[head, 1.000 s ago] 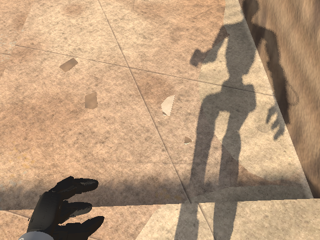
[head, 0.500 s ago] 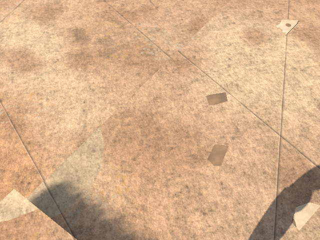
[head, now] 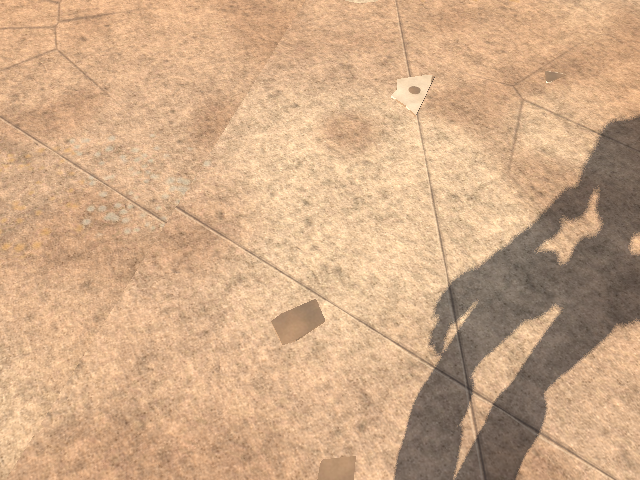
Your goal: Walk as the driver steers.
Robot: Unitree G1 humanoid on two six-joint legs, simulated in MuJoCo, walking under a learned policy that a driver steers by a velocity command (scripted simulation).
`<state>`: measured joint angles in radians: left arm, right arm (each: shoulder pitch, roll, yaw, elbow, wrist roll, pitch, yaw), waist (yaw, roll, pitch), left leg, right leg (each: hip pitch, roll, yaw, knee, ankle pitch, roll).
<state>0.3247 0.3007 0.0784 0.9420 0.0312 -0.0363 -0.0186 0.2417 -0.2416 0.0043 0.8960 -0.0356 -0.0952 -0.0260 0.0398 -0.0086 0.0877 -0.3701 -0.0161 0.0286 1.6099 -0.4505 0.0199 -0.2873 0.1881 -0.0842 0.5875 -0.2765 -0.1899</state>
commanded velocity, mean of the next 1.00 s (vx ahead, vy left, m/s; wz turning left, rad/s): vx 1.00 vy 0.00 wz -0.82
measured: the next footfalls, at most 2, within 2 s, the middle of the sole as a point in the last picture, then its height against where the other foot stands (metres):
left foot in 0.24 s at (246, 465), level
right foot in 0.68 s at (420, 348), level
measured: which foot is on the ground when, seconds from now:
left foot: up 0.00-0.22, down 0.24-0.68, up 0.70-1.00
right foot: down 0.00-0.24, up 0.26-0.66, down 0.68-1.00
